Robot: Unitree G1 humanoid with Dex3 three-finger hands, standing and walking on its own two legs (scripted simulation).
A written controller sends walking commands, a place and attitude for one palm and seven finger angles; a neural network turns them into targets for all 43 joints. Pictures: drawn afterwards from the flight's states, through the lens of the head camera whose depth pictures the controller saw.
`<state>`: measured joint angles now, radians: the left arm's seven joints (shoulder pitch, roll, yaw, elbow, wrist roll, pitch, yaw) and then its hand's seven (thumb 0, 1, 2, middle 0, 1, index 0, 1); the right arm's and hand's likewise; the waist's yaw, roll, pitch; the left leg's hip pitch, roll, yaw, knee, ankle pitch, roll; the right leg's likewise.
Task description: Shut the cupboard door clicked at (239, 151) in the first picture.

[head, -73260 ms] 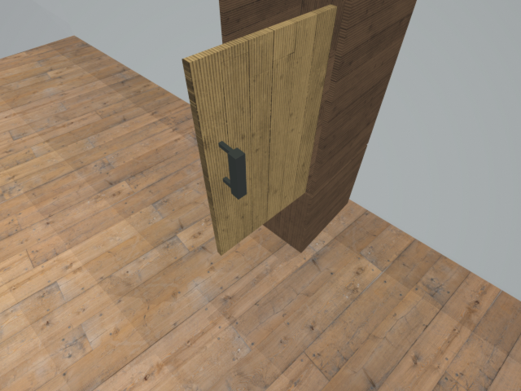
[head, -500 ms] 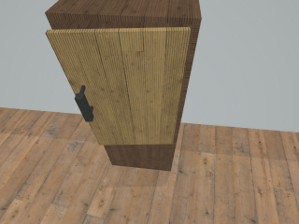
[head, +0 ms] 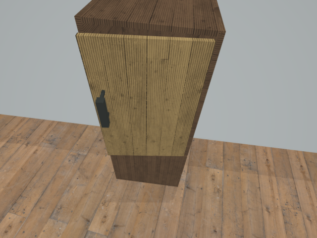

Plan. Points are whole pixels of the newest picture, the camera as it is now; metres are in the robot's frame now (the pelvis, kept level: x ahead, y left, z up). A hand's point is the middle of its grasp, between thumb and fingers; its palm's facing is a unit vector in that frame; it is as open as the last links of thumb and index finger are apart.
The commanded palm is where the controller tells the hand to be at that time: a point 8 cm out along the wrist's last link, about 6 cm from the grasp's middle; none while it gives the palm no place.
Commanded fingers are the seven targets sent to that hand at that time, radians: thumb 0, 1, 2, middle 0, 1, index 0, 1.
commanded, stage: come to a stop and stand still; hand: left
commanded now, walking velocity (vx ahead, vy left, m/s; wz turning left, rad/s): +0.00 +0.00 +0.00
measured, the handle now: (104, 108) +0.51 +0.22 +0.00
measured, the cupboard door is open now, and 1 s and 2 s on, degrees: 7 7 7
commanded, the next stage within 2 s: look again from close up in 0.28 s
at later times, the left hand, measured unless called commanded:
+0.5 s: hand out of the picture -0.01 +0.18 -0.19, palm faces +0.02 -0.99 -0.17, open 7.4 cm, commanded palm none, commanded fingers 0.00 0.90 0.90 -0.20 -0.30 -0.20 -0.30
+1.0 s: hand out of the picture +0.02 +0.18 -0.18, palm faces +0.00 -0.98 -0.22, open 7.4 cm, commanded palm none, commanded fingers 0.00 0.90 0.90 -0.20 -0.30 -0.20 -0.30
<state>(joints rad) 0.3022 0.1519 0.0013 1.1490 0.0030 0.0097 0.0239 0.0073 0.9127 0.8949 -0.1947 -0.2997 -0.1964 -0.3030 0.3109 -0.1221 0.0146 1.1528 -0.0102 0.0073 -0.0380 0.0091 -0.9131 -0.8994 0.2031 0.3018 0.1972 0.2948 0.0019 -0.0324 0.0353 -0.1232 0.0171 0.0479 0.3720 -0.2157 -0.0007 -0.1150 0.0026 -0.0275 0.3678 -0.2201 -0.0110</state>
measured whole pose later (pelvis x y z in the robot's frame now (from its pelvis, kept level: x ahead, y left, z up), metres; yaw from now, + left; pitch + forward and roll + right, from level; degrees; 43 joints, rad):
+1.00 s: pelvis +0.00 +0.01 -0.01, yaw +0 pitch -1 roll +1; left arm 0.27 0.16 -0.02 1.09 0.01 -0.02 0.03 0.01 0.91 0.89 -0.20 -0.30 -0.20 -0.30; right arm 0.26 -0.18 0.02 1.10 -0.01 -0.02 -0.02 0.01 -0.91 -0.90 0.20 0.30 0.20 0.29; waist 0.00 0.01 0.03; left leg -0.16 -0.01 0.06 0.43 -0.25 0.01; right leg -0.18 -0.02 -0.01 0.48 -0.28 0.00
